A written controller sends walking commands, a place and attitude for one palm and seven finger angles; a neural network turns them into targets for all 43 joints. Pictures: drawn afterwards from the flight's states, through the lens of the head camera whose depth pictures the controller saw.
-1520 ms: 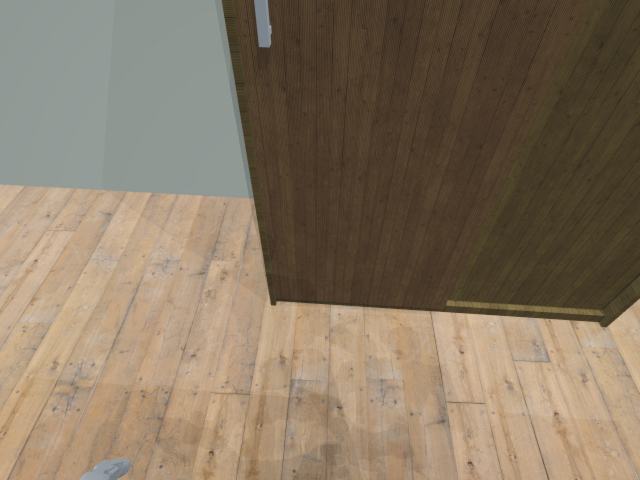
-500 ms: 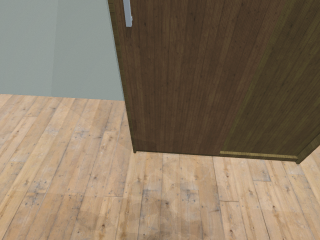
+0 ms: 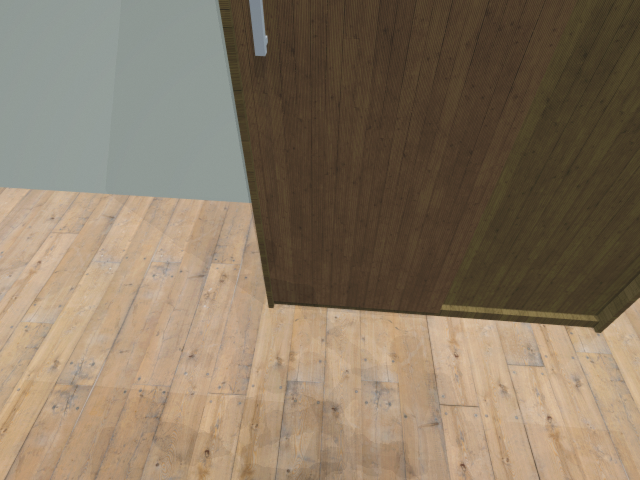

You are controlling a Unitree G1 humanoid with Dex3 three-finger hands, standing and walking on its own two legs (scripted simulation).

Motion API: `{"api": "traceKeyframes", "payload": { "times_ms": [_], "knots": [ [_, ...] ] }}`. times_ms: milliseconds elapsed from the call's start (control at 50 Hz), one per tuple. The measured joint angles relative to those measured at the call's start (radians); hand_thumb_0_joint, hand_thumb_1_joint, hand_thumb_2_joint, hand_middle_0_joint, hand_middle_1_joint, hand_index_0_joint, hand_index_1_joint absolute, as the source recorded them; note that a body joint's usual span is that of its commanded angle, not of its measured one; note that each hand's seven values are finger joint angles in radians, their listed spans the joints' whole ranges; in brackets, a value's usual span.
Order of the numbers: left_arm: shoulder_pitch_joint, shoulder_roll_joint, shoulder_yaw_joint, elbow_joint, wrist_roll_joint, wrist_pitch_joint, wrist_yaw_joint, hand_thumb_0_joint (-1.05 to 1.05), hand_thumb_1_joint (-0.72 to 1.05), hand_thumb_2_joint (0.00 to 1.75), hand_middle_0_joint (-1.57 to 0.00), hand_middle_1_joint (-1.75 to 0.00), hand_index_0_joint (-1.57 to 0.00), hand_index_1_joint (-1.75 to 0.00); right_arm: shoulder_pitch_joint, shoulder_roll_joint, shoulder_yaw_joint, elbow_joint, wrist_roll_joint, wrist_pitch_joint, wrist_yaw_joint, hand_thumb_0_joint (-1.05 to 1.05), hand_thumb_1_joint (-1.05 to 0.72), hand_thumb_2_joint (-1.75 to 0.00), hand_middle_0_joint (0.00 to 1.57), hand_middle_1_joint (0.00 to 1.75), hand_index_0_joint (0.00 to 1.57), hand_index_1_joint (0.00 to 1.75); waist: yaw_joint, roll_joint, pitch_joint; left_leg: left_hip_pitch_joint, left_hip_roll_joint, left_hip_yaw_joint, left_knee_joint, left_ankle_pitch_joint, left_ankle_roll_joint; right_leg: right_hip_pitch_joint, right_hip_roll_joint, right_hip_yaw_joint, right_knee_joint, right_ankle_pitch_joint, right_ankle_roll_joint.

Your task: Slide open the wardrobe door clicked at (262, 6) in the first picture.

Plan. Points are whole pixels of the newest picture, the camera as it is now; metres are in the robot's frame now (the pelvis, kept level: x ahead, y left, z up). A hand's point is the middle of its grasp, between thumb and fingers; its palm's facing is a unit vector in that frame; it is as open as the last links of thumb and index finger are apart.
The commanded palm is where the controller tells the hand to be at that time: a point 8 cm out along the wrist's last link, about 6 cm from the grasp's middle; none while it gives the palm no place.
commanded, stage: take the last steps up to it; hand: left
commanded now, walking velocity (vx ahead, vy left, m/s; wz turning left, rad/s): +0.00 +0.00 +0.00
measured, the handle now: out of the picture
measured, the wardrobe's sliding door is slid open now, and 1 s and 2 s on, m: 0.00 0.00 0.00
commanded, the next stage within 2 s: come to a stop and stand still in 0.96 s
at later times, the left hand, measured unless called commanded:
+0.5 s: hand out of the picture +0.08 +0.20 -0.19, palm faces -0.02 -0.99 -0.15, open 7.4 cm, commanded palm none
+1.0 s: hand (216, 414) +0.26 +0.19 -0.19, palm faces +0.08 -0.98 -0.17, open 7.3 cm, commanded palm none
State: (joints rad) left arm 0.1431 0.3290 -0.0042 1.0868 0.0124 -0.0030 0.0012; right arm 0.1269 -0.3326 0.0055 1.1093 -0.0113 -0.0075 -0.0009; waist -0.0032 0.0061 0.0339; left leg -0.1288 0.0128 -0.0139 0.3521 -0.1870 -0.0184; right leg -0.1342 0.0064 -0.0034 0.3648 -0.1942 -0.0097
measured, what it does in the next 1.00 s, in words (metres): walks ahead: right foot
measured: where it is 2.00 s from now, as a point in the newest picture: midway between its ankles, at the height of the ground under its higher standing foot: (325, 477)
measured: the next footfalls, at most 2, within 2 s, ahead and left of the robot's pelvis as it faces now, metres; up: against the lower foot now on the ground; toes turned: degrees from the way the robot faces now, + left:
right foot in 0.68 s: +0.28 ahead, -0.11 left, +0.00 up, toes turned -8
left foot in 1.06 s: +0.38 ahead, +0.14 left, +0.00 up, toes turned +9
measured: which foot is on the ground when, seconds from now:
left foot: down 0.00-0.70, up 0.72-1.00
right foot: down 0.00-0.34, up 0.36-0.66, down 0.68-1.00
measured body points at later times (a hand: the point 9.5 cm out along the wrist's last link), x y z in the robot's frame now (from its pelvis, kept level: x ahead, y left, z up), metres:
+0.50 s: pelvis +0.08 +0.03 -0.01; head +0.10 +0.04 +0.44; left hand +0.08 +0.26 -0.17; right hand -0.02 -0.18 -0.15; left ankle +0.01 +0.13 -0.75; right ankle +0.08 -0.09 -0.69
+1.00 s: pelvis +0.24 +0.01 -0.01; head +0.25 +0.03 +0.44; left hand +0.25 +0.24 -0.17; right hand +0.31 -0.23 -0.15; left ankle +0.31 +0.13 -0.72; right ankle +0.24 -0.10 -0.75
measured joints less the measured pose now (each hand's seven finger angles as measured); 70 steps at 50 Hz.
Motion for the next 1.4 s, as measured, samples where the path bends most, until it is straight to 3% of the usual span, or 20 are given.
{"api": "traceKeyframes", "payload": {
  "times_ms": [140, 260, 320, 400, 460, 520, 640, 680, 720, 760, 820, 880, 940, 1060, 1120, 1180, 1280, 1400],
  "knots": [
    [0.021, -0.017, 0.001, 0.000, 0.002, 0.008, 0.007, 0.01, 0.90, 0.90, -0.20, -0.30, -0.20, -0.30, 0.018, 0.013, 0.002, 0.000, -0.008, 0.009, -0.001, 0.00, -0.91, -0.90, 0.20, 0.30, 0.20, 0.30, 0.002, 0.002, -0.014, -0.017, 0.003, 0.001, 0.028, -0.018, -0.001, -0.011, 0.003, 0.000, 0.014, -0.010, 0.001],
    [0.117, -0.078, 0.013, -0.011, 0.007, 0.013, -0.004, 0.01, 0.90, 0.90, -0.20, -0.30, -0.20, -0.30, 0.119, 0.064, -0.002, -0.003, -0.016, 0.016, 0.004, 0.00, -0.91, -0.90, 0.20, 0.30, 0.19, 0.30, 0.006, 0.004, -0.049, -0.073, 0.017, 0.022, 0.179, -0.179, 0.015, -0.019, 0.006, -0.008, 0.068, -0.072, -0.002],
    [0.172, -0.107, 0.022, -0.005, 0.006, 0.011, -0.007, 0.01, 0.90, 0.90, -0.20, -0.30, -0.20, -0.30, 0.174, 0.095, -0.007, -0.002, -0.014, 0.004, 0.005, 0.00, -0.91, -0.90, 0.20, 0.30, 0.19, 0.30, 0.007, -0.011, -0.047, -0.064, 0.012, 0.044, 0.194, -0.137, 0.027, -0.020, -0.008, -0.005, 0.125, -0.124, 0.007],
    [0.215, -0.133, 0.029, 0.019, 0.012, 0.030, -0.008, 0.01, 0.90, 0.90, -0.20, -0.30, -0.20, -0.30, 0.244, 0.148, -0.012, -0.006, -0.015, -0.032, -0.007, 0.00, -0.91, -0.90, 0.20, 0.30, 0.20, 0.30, -0.005, -0.042, -0.037, -0.020, -0.013, 0.084, 0.175, -0.180, 0.050, -0.143, -0.027, -0.005, 0.443, -0.258, -0.021],
    [0.196, -0.145, 0.034, 0.016, 0.014, 0.025, -0.015, 0.01, 0.90, 0.90, -0.20, -0.30, -0.20, -0.30, 0.303, 0.189, -0.007, 0.006, -0.013, -0.050, -0.018, 0.00, -0.91, -0.90, 0.20, 0.30, 0.20, 0.30, -0.023, -0.047, -0.015, 0.036, -0.020, 0.087, 0.096, -0.158, 0.053, -0.260, -0.044, -0.038, 0.620, -0.235, -0.017],
    [0.151, -0.158, 0.039, -0.011, 0.012, 0.018, -0.021, 0.01, 0.90, 0.90, -0.20, -0.30, -0.19, -0.30, 0.352, 0.220, -0.005, 0.037, -0.012, -0.055, -0.024, 0.00, -0.91, -0.90, 0.20, 0.30, 0.20, 0.30, -0.030, -0.037, 0.007, 0.090, -0.020, 0.081, 0.024, -0.143, 0.051, -0.332, -0.068, -0.066, 0.591, -0.178, -0.008],
    [0.055, -0.145, 0.060, -0.061, 0.011, 0.000, -0.018, 0.02, 0.94, 0.90, -0.20, -0.30, -0.20, -0.30, 0.400, 0.242, -0.015, 0.090, -0.014, -0.046, -0.023, 0.00, -0.91, -0.90, 0.20, 0.30, 0.20, 0.30, -0.045, -0.007, 0.048, 0.171, -0.007, 0.084, 0.004, -0.196, 0.024, -0.330, -0.072, -0.102, 0.325, -0.073, -0.022],
    [0.035, -0.141, 0.062, -0.081, 0.014, -0.022, -0.019, 0.02, 0.93, 0.90, -0.20, -0.30, -0.19, -0.30, 0.414, 0.242, -0.019, 0.099, -0.010, -0.043, -0.021, 0.00, -0.91, -0.90, 0.20, 0.30, 0.20, 0.30, -0.046, 0.002, 0.052, 0.161, 0.005, 0.078, 0.095, -0.262, 0.016, -0.272, -0.058, -0.116, 0.231, -0.035, -0.038],
    [0.017, -0.142, 0.066, -0.096, 0.014, -0.054, -0.009, 0.02, 0.93, 0.90, -0.20, -0.30, -0.19, -0.30, 0.401, 0.240, -0.023, 0.101, -0.002, -0.030, -0.014, 0.00, -0.91, -0.90, 0.20, 0.30, 0.20, 0.30, -0.040, 0.009, 0.063, 0.051, 0.018, 0.061, 0.384, -0.323, 0.034, -0.265, -0.059, -0.134, 0.264, 0.026, -0.049],
    [0.017, -0.153, 0.063, -0.100, 0.008, -0.063, -0.001, 0.01, 0.92, 0.90, -0.20, -0.30, -0.19, -0.30, 0.357, 0.226, -0.035, 0.093, -0.003, -0.013, -0.009, 0.01, -0.91, -0.90, 0.20, 0.30, 0.20, 0.30, -0.037, 0.023, 0.065, -0.088, 0.028, 0.041, 0.673, -0.301, 0.050, -0.237, -0.049, -0.153, 0.281, -0.033, -0.048],
    [0.044, -0.173, 0.057, -0.085, 0.010, -0.055, 0.014, 0.01, 0.91, 0.90, -0.20, -0.30, -0.19, -0.30, 0.275, 0.198, -0.053, 0.050, -0.015, -0.003, -0.005, 0.01, -0.91, -0.90, 0.20, 0.30, 0.20, 0.30, -0.035, 0.026, 0.040, -0.258, 0.057, 0.053, 0.823, -0.202, 0.044, -0.175, -0.035, -0.165, 0.207, -0.042, -0.039],
    [0.083, -0.175, 0.065, -0.063, 0.013, -0.050, 0.029, 0.00, 0.94, 0.90, -0.20, -0.30, -0.20, -0.30, 0.200, 0.180, -0.062, -0.010, -0.019, -0.003, -0.003, 0.01, -0.91, -0.90, 0.19, 0.30, 0.19, 0.30, -0.034, 0.020, 0.010, -0.353, 0.088, 0.070, 0.736, -0.143, 0.023, -0.119, -0.025, -0.171, 0.126, -0.026, -0.035],
    [0.120, -0.170, 0.057, -0.041, 0.017, -0.045, 0.020, 0.00, 0.94, 0.90, -0.20, -0.30, -0.20, -0.30, 0.138, 0.171, -0.066, -0.061, -0.017, -0.009, 0.005, 0.00, -0.92, -0.90, 0.19, 0.30, 0.19, 0.29, -0.021, 0.010, -0.010, -0.373, 0.101, 0.086, 0.563, -0.099, 0.011, -0.074, -0.023, -0.171, 0.079, -0.028, -0.026],
    [0.193, -0.172, 0.054, -0.013, 0.018, -0.029, 0.009, 0.01, 0.92, 0.90, -0.20, -0.30, -0.20, -0.30, 0.074, 0.153, -0.060, -0.118, -0.015, -0.033, 0.013, 0.00, -0.93, -0.90, 0.19, 0.30, 0.19, 0.29, 0.022, -0.007, -0.019, -0.250, 0.075, 0.108, 0.253, -0.053, 0.008, -0.026, -0.041, -0.165, 0.136, -0.119, 0.017],
    [0.203, -0.161, 0.056, 0.000, 0.013, -0.002, 0.010, 0.01, 0.91, 0.90, -0.20, -0.30, -0.20, -0.30, 0.064, 0.169, -0.046, -0.128, -0.020, -0.047, -0.001, 0.00, -0.92, -0.90, 0.19, 0.30, 0.19, 0.29, 0.028, -0.043, -0.007, -0.229, 0.043, 0.132, 0.270, -0.046, 0.061, -0.103, -0.062, -0.108, 0.368, -0.276, 0.003],
    [0.185, -0.155, 0.051, 0.013, 0.010, 0.011, 0.020, 0.01, 0.91, 0.90, -0.20, -0.30, -0.19, -0.30, 0.061, 0.198, -0.022, -0.112, -0.017, -0.038, -0.023, 0.00, -0.92, -0.90, 0.19, 0.30, 0.19, 0.29, 0.032, -0.065, 0.008, -0.175, 0.019, 0.149, 0.207, -0.051, 0.068, -0.186, -0.063, -0.061, 0.518, -0.283, 0.016],
    [0.150, -0.162, 0.042, -0.008, 0.008, 0.036, 0.026, 0.01, 0.91, 0.90, -0.20, -0.30, -0.19, -0.30, 0.032, 0.195, -0.032, -0.091, -0.005, -0.013, -0.047, -0.01, -0.96, -0.90, 0.20, 0.30, 0.20, 0.30, 0.024, -0.054, 0.036, -0.113, 0.009, 0.161, 0.112, -0.018, 0.073, -0.229, -0.062, -0.045, 0.459, -0.226, 0.043],
    [0.090, -0.153, 0.060, -0.065, 0.013, 0.063, 0.027, 0.01, 0.91, 0.90, -0.20, -0.30, -0.19, -0.30, 0.019, 0.180, -0.054, -0.088, -0.014, 0.022, -0.044, -0.01, -0.94, -0.90, 0.20, 0.30, 0.20, 0.30, 0.007, -0.020, 0.067, -0.117, 0.039, 0.158, 0.129, -0.025, 0.052, -0.255, -0.040, -0.039, 0.476, -0.233, 0.035]
  ]
}}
